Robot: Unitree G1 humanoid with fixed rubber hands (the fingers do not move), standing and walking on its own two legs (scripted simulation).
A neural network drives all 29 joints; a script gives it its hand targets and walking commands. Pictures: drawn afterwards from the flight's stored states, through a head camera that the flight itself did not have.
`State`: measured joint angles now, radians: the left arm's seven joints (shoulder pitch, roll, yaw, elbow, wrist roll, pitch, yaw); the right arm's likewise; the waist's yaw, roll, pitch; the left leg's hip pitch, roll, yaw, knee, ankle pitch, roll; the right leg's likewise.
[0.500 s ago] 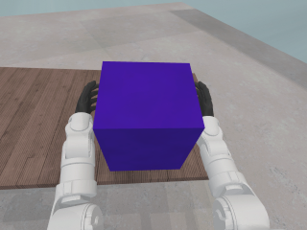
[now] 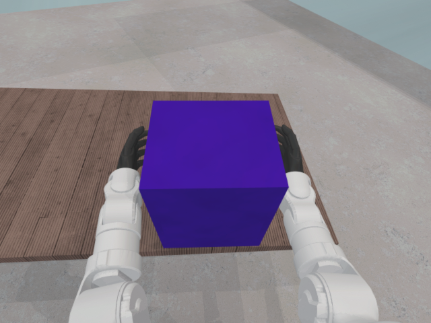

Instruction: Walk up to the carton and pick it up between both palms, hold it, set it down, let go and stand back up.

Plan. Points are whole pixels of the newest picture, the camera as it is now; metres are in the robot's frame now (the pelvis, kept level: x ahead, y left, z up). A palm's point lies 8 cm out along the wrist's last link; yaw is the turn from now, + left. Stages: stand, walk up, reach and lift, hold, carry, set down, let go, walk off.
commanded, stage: set down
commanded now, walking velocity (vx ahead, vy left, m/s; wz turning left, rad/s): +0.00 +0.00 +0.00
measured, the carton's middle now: (211, 180) +0.38 +0.01 +0.04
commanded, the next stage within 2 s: none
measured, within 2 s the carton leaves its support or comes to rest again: neither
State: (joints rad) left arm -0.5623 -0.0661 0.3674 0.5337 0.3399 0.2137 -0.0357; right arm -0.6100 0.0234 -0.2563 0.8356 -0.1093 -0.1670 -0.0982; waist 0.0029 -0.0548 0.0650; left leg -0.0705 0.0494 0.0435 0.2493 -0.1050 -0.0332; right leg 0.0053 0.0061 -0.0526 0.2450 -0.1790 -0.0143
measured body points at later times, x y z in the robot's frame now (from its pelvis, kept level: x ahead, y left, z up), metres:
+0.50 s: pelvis +0.01 +0.00 +0.00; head +0.03 +0.02 +0.45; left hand +0.39 +0.17 +0.05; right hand +0.40 -0.14 +0.07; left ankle +0.02 +0.14 -0.75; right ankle -0.02 -0.10 -0.75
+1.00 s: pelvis +0.01 +0.00 +0.00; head +0.04 +0.02 +0.45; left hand +0.39 +0.17 +0.03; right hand +0.40 -0.15 +0.06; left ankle +0.02 +0.14 -0.75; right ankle -0.02 -0.10 -0.75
